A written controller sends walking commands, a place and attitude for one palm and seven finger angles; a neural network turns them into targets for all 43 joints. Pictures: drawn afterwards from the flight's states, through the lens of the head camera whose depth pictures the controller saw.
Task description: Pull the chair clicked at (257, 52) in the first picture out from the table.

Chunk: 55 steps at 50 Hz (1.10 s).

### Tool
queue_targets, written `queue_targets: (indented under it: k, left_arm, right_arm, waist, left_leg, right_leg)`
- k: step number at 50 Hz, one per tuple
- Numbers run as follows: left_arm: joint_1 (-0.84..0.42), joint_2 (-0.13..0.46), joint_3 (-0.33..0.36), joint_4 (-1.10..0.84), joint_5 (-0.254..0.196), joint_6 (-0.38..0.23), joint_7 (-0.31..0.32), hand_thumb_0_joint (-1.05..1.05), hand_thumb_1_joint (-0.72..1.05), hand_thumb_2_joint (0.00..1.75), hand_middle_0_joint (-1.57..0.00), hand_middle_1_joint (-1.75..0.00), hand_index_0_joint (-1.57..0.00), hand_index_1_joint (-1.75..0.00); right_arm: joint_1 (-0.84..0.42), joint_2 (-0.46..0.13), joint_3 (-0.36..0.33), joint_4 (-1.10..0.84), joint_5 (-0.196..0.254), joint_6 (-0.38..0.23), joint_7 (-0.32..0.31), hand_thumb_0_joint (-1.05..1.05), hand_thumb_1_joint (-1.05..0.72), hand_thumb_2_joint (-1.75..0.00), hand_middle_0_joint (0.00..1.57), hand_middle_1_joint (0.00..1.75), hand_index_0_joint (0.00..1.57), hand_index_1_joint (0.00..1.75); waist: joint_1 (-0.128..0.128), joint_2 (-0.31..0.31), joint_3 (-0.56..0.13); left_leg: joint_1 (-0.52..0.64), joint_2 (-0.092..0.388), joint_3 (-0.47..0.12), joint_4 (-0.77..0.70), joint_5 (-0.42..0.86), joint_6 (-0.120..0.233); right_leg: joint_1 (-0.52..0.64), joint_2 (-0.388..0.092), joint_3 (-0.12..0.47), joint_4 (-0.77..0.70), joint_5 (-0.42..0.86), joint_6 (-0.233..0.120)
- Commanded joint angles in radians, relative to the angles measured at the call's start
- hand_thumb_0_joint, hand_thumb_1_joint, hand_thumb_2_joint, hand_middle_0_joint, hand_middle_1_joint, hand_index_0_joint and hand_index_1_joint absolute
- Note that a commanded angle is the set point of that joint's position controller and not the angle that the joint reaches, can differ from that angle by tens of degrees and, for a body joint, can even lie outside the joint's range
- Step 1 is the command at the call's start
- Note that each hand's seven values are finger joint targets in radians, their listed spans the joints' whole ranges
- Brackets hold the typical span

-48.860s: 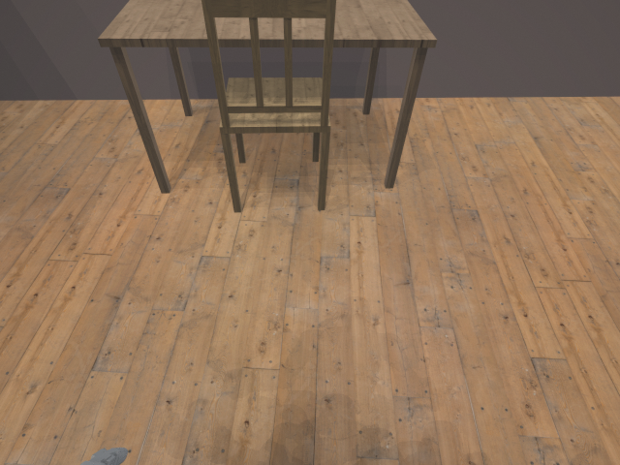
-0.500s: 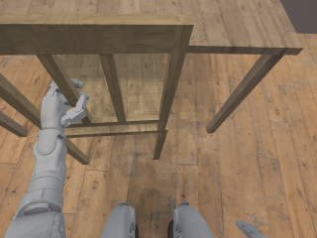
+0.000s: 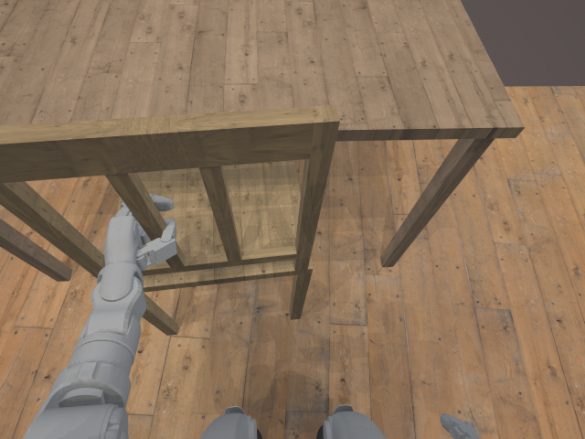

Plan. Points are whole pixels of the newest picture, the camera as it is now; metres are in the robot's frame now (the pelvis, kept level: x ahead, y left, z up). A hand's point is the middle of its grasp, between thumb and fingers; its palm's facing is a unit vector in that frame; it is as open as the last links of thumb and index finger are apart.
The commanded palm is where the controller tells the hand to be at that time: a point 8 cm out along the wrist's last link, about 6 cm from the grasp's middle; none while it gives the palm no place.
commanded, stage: step backward, pulling the chair out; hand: left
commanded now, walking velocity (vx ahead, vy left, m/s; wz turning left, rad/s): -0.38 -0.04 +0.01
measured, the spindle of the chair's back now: (154, 225) +0.43 +0.20 -0.04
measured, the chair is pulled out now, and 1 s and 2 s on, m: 0.03 0.18 0.25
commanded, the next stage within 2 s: none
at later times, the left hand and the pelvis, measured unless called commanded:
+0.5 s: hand (192, 282) +0.33 +0.13 -0.03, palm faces +0.06 -0.98 -0.17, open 5.6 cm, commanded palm +0.31 +0.19 -0.03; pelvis -0.04 -0.01 +0.03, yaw -2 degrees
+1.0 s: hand (194, 342) +0.25 +0.12 -0.03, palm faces +0.03 -0.98 -0.18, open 5.6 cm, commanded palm +0.25 +0.17 -0.02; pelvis -0.11 -0.02 +0.02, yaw -1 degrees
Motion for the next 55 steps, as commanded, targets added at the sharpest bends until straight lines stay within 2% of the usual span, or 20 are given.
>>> queue_targets:
  k: [1,3,6,10,13,16,20,22,27,30,32,35,39,44,48,50,51,53,54,55]
  left_arm:
    - [-0.334,0.229,-0.025,-0.074,0.083,-0.012,0.057,0.0,0.9,0.9,-0.5,-1.45,-0.5,-1.45]
    - [-0.355,0.229,-0.026,-0.019,0.092,-0.027,0.062,0.0,0.9,0.9,-0.5,-1.45,-0.5,-1.45]
    - [-0.342,0.177,-0.064,0.029,0.09,-0.042,0.048,0.0,0.9,0.9,-0.5,-1.45,-0.5,-1.45]
    - [-0.325,0.153,-0.079,0.033,0.086,-0.057,0.035,0.0,0.9,0.9,-0.5,-1.45,-0.5,-1.45]
    - [-0.288,0.16,-0.066,0.014,0.084,-0.066,0.033,0.0,0.9,0.9,-0.5,-1.45,-0.5,-1.45]
    - [-0.271,0.157,-0.063,-0.012,0.085,-0.075,0.031,0.0,0.9,0.9,-0.5,-1.45,-0.5,-1.45]
    - [-0.28,0.168,-0.064,-0.015,0.074,-0.077,0.037,0.0,0.9,0.9,-0.5,-1.45,-0.5,-1.45]
    - [-0.286,0.198,-0.055,0.009,0.073,-0.075,0.047,0.0,0.9,0.9,-0.5,-1.45,-0.5,-1.45]
    - [-0.32,0.218,-0.069,0.047,0.068,-0.072,0.067,0.0,0.9,0.9,-0.5,-1.45,-0.5,-1.45]
    - [-0.349,0.187,-0.106,0.058,0.061,-0.068,0.073,0.0,0.9,0.9,-0.5,-1.45,-0.5,-1.45]
    - [-0.335,0.187,-0.105,0.082,0.058,-0.065,0.078,0.0,0.9,0.9,-0.5,-1.45,-0.5,-1.45]
    - [-0.362,0.127,-0.152,0.076,0.053,-0.075,0.074,0.0,0.9,0.9,-0.5,-1.45,-0.5,-1.45]
    - [-0.393,0.086,-0.179,0.055,0.05,-0.076,0.069,0.0,0.9,0.9,-0.5,-1.45,-0.5,-1.45]
    - [-0.406,0.084,-0.172,0.058,0.053,-0.072,0.064,0.0,0.9,0.9,-0.5,-1.45,-0.5,-1.45]
    - [-0.406,0.106,-0.149,0.075,0.06,-0.065,0.063,0.0,0.9,0.9,-0.5,-1.45,-0.5,-1.45]
    - [-0.406,0.108,-0.144,0.071,0.059,-0.067,0.064,0.0,0.9,0.9,-0.5,-1.45,-0.5,-1.45]
    - [-0.397,0.122,-0.136,0.075,0.061,-0.069,0.067,0.0,0.9,0.9,-0.5,-1.45,-0.5,-1.45]
    - [-0.365,0.171,-0.109,0.099,0.07,-0.067,0.08,0.0,0.9,0.9,-0.5,-1.45,-0.5,-1.45]
    - [-0.354,0.16,-0.119,0.131,0.073,-0.053,0.087,0.0,0.9,0.9,-0.5,-1.45,-0.5,-1.45]
    - [-0.354,0.144,-0.124,0.137,0.08,-0.04,0.088,0.0,0.9,0.9,-0.5,-1.45,-0.5,-1.45]
  right_arm:
    - [0.123,-0.177,-0.069,-0.034,-0.006,-0.007,-0.041,0.0,-0.9,-0.9,0.2,0.3,0.2,0.3]
    - [0.128,-0.177,-0.072,-0.014,-0.01,-0.006,-0.044,0.0,-0.9,-0.9,0.2,0.3,0.2,0.3]
    - [0.113,-0.174,-0.079,-0.004,-0.016,-0.008,-0.037,0.0,-0.9,-0.9,0.2,0.3,0.2,0.3]
    - [0.081,-0.174,-0.082,0.0,-0.025,-0.022,-0.029,0.0,-0.9,-0.9,0.2,0.3,0.2,0.3]
    - [0.064,-0.175,-0.083,0.002,-0.03,-0.032,-0.028,0.0,-0.9,-0.9,0.2,0.3,0.2,0.3]
    - [0.058,-0.175,-0.085,0.003,-0.03,-0.04,-0.029,0.0,-0.9,-0.9,0.2,0.3,0.2,0.3]
    - [0.054,-0.174,-0.092,0.011,-0.013,-0.046,-0.043,0.0,-0.9,-0.9,0.2,0.3,0.2,0.3]
    - [0.056,-0.183,-0.095,0.026,-0.006,-0.053,-0.054,0.0,-0.9,-0.9,0.2,0.3,0.2,0.3]
    - [0.036,-0.187,-0.089,0.055,0.007,-0.076,-0.063,0.0,-0.9,-0.9,0.2,0.3,0.2,0.3]
    - [0.009,-0.187,-0.081,0.066,0.014,-0.09,-0.063,0.0,-0.9,-0.9,0.2,0.3,0.2,0.3]
    - [0.004,-0.197,-0.081,0.073,0.017,-0.101,-0.067,0.0,-0.9,-0.9,0.2,0.3,0.2,0.3]
    - [-0.011,-0.191,-0.07,0.07,0.018,-0.127,-0.071,0.0,-0.9,-0.9,0.2,0.3,0.2,0.3]
    - [-0.032,-0.191,-0.064,0.06,0.009,-0.148,-0.075,0.0,-0.9,-0.9,0.2,0.3,0.2,0.3]
    - [-0.008,-0.184,-0.067,0.079,-0.007,-0.171,-0.072,0.0,-0.9,-0.9,0.2,0.3,0.2,0.3]
    - [-0.028,-0.183,-0.07,0.083,-0.009,-0.189,-0.07,0.0,-0.9,-0.9,0.2,0.3,0.2,0.3]
    - [-0.031,-0.178,-0.069,0.082,-0.007,-0.201,-0.067,0.0,-0.9,-0.9,0.2,0.3,0.2,0.3]
    - [-0.029,-0.173,-0.072,0.081,-0.007,-0.205,-0.068,0.0,-0.9,-0.9,0.2,0.3,0.2,0.3]
    - [-0.011,-0.172,-0.082,0.094,-0.004,-0.205,-0.064,0.0,-0.9,-0.9,0.2,0.3,0.2,0.3]
    - [-0.032,-0.171,-0.084,0.107,-0.008,-0.198,-0.056,0.0,-0.9,-0.9,0.2,0.3,0.2,0.3]
    - [-0.054,-0.164,-0.081,0.106,-0.017,-0.196,-0.048,0.0,-0.9,-0.9,0.2,0.3,0.2,0.3]
  waist:
    - [0.012,0.072,-0.414]
    - [0.017,0.131,-0.404]
    - [0.026,0.206,-0.367]
    - [0.038,0.24,-0.324]
    - [0.046,0.219,-0.313]
    - [0.046,0.167,-0.331]
    - [0.038,0.046,-0.371]
    - [0.035,0.031,-0.378]
    - [0.032,0.014,-0.335]
    - [0.035,-0.013,-0.284]
    - [0.037,-0.035,-0.246]
    - [0.045,-0.019,-0.214]
    - [0.065,0.144,-0.211]
    - [0.058,0.137,-0.213]
    - [0.064,0.152,-0.166]
    - [0.068,0.077,-0.161]
    - [0.066,0.005,-0.159]
    - [0.067,-0.175,-0.173]
    - [0.088,-0.213,-0.165]
    - [0.1,-0.18,-0.164]
  left_leg:
    - [0.401,0.103,-0.114,-0.174,0.715,-0.019]
    - [0.473,0.123,-0.128,-0.198,0.833,-0.021]
    - [0.568,0.164,-0.172,-0.249,0.92,-0.015]
    - [0.633,0.204,-0.203,-0.314,0.947,-0.009]
    - [0.641,0.221,-0.199,-0.333,0.943,-0.002]
    - [0.628,0.215,-0.173,-0.317,0.914,-0.009]
    - [0.54,0.172,-0.119,-0.294,0.692,-0.035]
    - [0.505,0.142,-0.096,-0.285,0.567,-0.047]
    - [0.481,0.077,-0.071,-0.279,0.305,-0.055]
    - [0.475,0.052,-0.074,-0.282,0.181,-0.053]
    - [0.487,0.056,-0.087,-0.315,0.158,-0.045]
    - [0.49,0.105,-0.137,-0.417,0.138,-0.019]
    - [0.44,0.216,-0.255,-0.545,0.117,0.034]
    - [0.498,0.253,-0.253,-0.487,0.267,0.049]
    - [0.338,0.244,-0.233,-0.491,0.067,0.045]
    - [0.278,0.208,-0.209,-0.447,-0.007,0.033]
    - [0.264,0.159,-0.167,-0.384,-0.062,0.013]
    - [0.363,0.004,-0.073,-0.072,-0.101,-0.065]
    - [0.391,-0.028,-0.082,0.145,-0.09,-0.08]
    - [0.35,-0.027,-0.12,0.273,-0.114,-0.084]
  right_leg:
    - [0.33,-0.084,0.08,-0.136,0.711,-0.004]
    - [0.328,-0.081,0.082,-0.155,0.688,-0.007]
    - [0.286,-0.055,0.072,-0.18,0.442,-0.009]
    - [0.279,-0.032,0.065,-0.19,0.268,-0.013]
    - [0.309,-0.033,0.072,-0.197,0.274,-0.014]
    - [0.369,-0.047,0.08,-0.233,0.404,-0.019]
    - [0.469,-0.098,0.123,-0.274,0.678,-0.032]
    - [0.491,-0.14,0.157,-0.285,0.737,-0.047]
    - [0.459,-0.201,0.205,-0.374,0.571,-0.047]
    - [0.424,-0.237,0.227,-0.45,0.392,-0.049]
    - [0.391,-0.221,0.202,-0.48,0.258,-0.041]
    - [0.36,-0.136,0.133,-0.438,0.097,-0.014]
    - [0.375,-0.045,0.078,-0.21,0.046,-0.013]
    - [0.38,-0.038,0.082,-0.174,0.086,-0.018]
    - [0.479,-0.048,0.093,-0.191,0.072,-0.03]
    - [0.513,-0.075,0.132,-0.234,0.066,-0.043]
    - [0.497,-0.121,0.194,-0.298,0.023,-0.058]
    - [0.336,-0.321,0.432,-0.566,-0.164,-0.138]
    - [0.281,-0.403,0.475,-0.651,-0.233,-0.177]
    - [0.282,-0.428,0.47,-0.665,-0.237,-0.199]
